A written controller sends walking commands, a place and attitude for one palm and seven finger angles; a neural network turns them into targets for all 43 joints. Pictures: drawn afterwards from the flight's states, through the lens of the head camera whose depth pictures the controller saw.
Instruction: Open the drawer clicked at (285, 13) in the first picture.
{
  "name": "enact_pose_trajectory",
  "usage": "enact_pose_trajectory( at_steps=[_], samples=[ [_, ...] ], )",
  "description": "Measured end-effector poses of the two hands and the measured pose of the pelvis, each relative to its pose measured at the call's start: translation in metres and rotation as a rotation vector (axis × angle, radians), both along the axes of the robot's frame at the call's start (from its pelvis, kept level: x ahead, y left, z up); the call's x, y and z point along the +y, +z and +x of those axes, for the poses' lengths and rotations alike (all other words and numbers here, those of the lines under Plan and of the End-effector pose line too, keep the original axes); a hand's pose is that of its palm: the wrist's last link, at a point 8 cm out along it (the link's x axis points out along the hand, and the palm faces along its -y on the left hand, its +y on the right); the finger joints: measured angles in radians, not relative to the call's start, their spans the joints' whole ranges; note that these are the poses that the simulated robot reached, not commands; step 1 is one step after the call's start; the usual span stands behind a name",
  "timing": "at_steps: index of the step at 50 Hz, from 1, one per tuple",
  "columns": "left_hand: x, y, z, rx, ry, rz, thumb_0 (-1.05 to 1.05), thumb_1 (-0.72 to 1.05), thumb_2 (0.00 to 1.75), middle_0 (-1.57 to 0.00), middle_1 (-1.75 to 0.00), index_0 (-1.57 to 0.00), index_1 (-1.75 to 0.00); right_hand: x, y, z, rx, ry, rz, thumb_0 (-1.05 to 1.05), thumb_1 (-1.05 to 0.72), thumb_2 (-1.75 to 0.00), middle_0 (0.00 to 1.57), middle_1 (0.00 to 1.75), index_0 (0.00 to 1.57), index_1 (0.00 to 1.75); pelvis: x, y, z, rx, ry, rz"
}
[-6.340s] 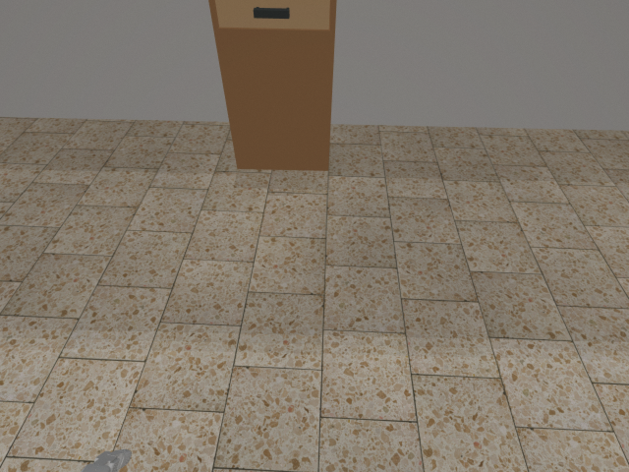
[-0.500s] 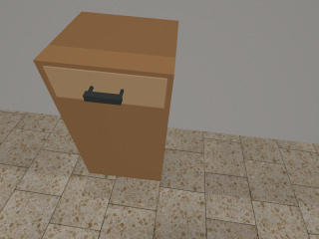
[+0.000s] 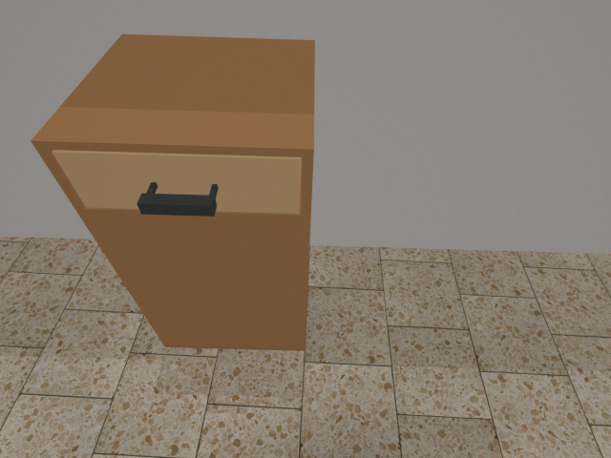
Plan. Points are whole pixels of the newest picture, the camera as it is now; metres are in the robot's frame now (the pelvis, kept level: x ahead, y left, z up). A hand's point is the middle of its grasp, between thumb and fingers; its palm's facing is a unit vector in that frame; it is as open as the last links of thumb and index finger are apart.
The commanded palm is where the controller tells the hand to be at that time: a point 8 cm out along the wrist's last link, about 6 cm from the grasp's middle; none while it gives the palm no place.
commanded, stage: look again from close up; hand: left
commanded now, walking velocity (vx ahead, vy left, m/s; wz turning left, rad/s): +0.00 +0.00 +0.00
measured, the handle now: (180, 196) +0.54 +0.26 -0.01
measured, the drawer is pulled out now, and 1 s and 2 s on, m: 0.00 0.00 0.00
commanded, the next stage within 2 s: shuffle to correct the standing spot in 0.50 s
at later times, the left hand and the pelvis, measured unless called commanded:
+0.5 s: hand out of the picture -0.01 +0.17 -0.18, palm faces +0.02 -0.98 -0.20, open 7.4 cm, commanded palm none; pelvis -0.02 -0.01 -0.01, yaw +0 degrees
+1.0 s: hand out of the picture -0.01 +0.19 -0.19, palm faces +0.04 -0.98 -0.19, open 7.4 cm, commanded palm none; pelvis +0.02 +0.01 -0.01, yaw -2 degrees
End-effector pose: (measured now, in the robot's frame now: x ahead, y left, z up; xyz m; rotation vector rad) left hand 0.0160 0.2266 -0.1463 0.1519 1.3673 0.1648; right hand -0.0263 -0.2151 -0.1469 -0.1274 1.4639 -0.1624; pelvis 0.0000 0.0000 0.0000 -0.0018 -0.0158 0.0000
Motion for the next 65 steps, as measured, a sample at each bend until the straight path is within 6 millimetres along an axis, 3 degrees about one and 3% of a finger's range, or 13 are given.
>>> enact_pose_trajectory(
  at_steps=[4,12,21,36,44,49,56,61,65],
  samples=[
    [0.0,-0.001,-0.005,-0.002,-0.02,0.016,0.0,0.92,0.9,-0.2,-0.29,-0.2,-0.29,0.004,-0.004,-0.005,-0.002,-0.005,0.019,0.01,-0.91,-0.9,0.2,0.3,0.19,0.3,0.001,-0.003,-0.004,0.013,-0.001,-0.01],
    [0.004,-0.001,-0.015,-0.009,-0.016,0.024,0.0,0.91,0.9,-0.2,-0.29,-0.2,-0.29,0.01,-0.014,0.006,-0.079,0.026,0.039,0.01,-0.92,-0.9,0.2,0.3,0.19,0.3,0.005,-0.01,-0.009,-0.005,0.001,-0.002],
    [-0.006,-0.001,-0.024,-0.015,-0.012,0.01,0.0,0.91,0.9,-0.2,-0.29,-0.19,-0.29,-0.002,-0.012,0.01,-0.11,0.026,0.025,0.02,-0.93,-0.9,0.2,0.3,0.2,0.3,-0.002,-0.008,-0.014,-0.017,-0.008,0.008],
    [-0.03,-0.005,-0.048,0.045,0.014,-0.033,0.0,0.91,0.9,-0.2,-0.29,-0.2,-0.29,-0.016,-0.009,-0.004,-0.043,0.032,0.021,0.01,-0.91,-0.9,0.2,0.3,0.19,0.3,-0.015,-0.007,-0.015,-0.001,-0.003,0.006],
    [-0.015,-0.012,-0.049,0.062,0.069,-0.039,0.0,0.91,0.9,-0.2,-0.3,-0.2,-0.29,-0.011,-0.008,0.004,-0.011,0.041,-0.006,0.01,-0.91,-0.9,0.2,0.3,0.19,0.3,-0.001,-0.012,0.0,0.013,0.007,-0.003],
    [0.005,-0.015,-0.033,0.09,0.046,-0.023,0.0,0.91,0.9,-0.2,-0.3,-0.2,-0.29,0.002,-0.007,0.013,-0.032,0.021,-0.016,0.01,-0.91,-0.9,0.2,0.3,0.19,0.3,0.01,-0.015,0.014,0.021,-0.021,0.007],
    [0.019,-0.01,0.026,-0.02,0.013,0.036,0.0,0.91,0.9,-0.2,-0.29,-0.19,-0.29,0.019,-0.025,0.019,0.013,-0.005,0.043,0.0,-0.91,-0.9,0.2,0.3,0.19,0.3,0.013,-0.022,0.033,0.022,-0.019,0.019],
    [0.023,-0.003,0.043,-0.064,0.031,0.038,0.0,0.91,0.9,-0.2,-0.29,-0.19,-0.29,0.028,-0.021,0.057,-0.013,0.011,0.046,0.01,-0.91,-0.9,0.2,0.3,0.19,0.3,0.022,-0.015,0.044,0.016,0.009,0.012],
    [0.031,-0.015,0.046,-0.025,0.025,0.01,0.0,0.92,0.9,-0.2,-0.29,-0.2,-0.29,0.025,-0.015,0.083,-0.084,0.013,-0.015,0.03,-0.95,-0.9,0.2,0.3,0.2,0.3,0.034,-0.019,0.051,0.01,-0.003,0.012]
  ],
)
